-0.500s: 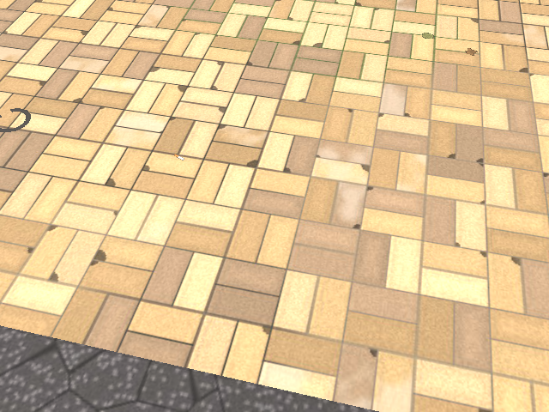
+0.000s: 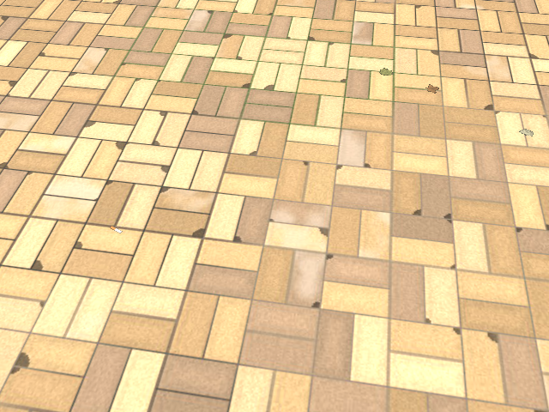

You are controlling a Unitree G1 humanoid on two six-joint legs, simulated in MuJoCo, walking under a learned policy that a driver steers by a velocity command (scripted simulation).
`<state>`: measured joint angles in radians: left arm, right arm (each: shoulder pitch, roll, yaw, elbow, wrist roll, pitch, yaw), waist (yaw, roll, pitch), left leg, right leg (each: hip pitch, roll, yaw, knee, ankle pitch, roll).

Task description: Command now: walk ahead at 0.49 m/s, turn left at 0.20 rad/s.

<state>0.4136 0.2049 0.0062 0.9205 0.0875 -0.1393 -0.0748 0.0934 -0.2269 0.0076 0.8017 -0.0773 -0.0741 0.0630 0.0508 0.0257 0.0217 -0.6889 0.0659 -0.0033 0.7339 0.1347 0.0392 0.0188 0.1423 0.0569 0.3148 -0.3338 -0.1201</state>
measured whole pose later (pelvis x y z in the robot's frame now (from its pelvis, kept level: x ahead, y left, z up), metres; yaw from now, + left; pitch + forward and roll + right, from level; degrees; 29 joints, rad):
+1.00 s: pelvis +0.61 +0.11 -0.10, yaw +4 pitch +4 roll +0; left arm 0.24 0.29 0.08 0.68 -0.01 0.03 0.05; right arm 0.10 -0.26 -0.05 0.81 0.01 0.00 -0.04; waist 0.04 -0.01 0.00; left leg -0.45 -0.04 -0.13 0.62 -0.28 -0.04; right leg -0.43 0.15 0.22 0.47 -0.09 -0.03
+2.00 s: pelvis +0.67 +0.12 -0.11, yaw -8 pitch +1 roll -1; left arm 0.09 0.28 0.08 0.76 -0.01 0.04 0.04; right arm 0.19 -0.30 -0.08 0.77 0.02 0.05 0.00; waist -0.02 -0.03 0.05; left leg -0.27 0.01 0.05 0.60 -0.33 0.03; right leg -0.28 -0.06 -0.14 0.58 -0.31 0.01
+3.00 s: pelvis +0.69 +0.10 -0.09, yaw -8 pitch +1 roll +0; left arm 0.09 0.34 0.09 0.76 -0.03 0.05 0.01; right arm 0.21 -0.29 -0.07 0.74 0.00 0.01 -0.05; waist -0.03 -0.02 0.07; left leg -0.15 0.01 0.06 0.43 -0.30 0.03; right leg -0.48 0.01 0.04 0.99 -0.44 0.07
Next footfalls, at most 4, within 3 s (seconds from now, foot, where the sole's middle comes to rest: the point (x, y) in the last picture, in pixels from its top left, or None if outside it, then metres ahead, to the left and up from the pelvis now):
0.26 left None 0.37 0.13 -0.87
0.62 right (287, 336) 0.74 0.04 -0.87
1.02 left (213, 346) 0.70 0.25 -0.87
1.50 right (310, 356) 0.68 -0.02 -0.87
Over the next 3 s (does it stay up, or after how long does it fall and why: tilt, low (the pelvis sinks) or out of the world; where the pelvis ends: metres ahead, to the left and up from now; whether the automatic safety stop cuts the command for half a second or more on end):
stays up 0.69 0.10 -0.09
